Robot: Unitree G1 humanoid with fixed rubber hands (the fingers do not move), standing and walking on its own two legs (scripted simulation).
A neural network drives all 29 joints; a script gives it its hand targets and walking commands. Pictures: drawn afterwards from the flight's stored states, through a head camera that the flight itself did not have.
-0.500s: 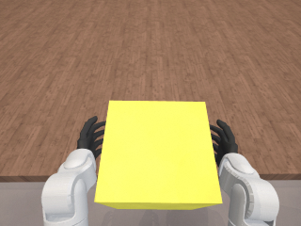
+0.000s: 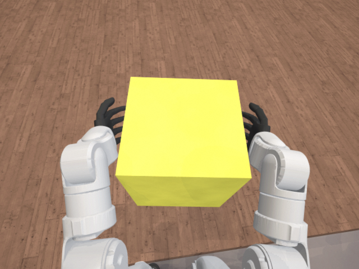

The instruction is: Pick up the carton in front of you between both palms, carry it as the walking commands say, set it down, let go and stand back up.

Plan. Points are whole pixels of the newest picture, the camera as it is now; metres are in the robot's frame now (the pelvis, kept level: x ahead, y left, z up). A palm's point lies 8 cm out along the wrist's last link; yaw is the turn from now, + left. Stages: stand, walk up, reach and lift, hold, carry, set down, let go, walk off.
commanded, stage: carry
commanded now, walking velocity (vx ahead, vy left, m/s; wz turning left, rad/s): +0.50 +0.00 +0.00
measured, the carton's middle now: (181, 150) +0.36 -0.02 +0.04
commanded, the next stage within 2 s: none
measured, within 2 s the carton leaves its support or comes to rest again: neither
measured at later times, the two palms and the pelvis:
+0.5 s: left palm (111, 9) +0.69 +0.15 +0.18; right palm (224, 5) +0.73 -0.15 +0.19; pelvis +0.37 -0.06 +0.07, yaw +2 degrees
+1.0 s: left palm out of the picture +1.05 +0.11 +0.26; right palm out of the picture +1.03 -0.19 +0.26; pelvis +0.70 -0.02 +0.11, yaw +0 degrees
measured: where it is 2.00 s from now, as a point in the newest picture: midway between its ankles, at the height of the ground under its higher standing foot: (172, 84)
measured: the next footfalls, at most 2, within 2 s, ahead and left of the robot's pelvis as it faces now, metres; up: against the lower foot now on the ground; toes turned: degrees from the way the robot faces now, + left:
right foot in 0.34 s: +0.49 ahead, -0.10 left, +0.11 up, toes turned -4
left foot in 0.88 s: +0.80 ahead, +0.05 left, +0.11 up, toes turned +8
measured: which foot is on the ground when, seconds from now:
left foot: down 0.00-0.42, up 0.44-0.86, down 0.88-1.00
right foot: up 0.00-0.32, down 0.34-0.90, up 0.92-1.00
